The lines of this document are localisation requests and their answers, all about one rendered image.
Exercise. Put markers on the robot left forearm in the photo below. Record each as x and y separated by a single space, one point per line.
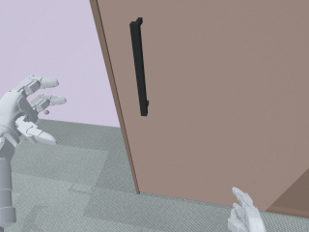
8 141

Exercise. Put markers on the robot left hand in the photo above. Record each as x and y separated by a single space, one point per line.
13 107

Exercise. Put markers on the handle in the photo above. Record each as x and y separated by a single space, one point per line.
137 49

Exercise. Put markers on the robot right hand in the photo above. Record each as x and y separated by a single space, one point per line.
250 218

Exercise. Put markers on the wardrobe door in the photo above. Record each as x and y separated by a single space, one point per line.
297 195
228 88

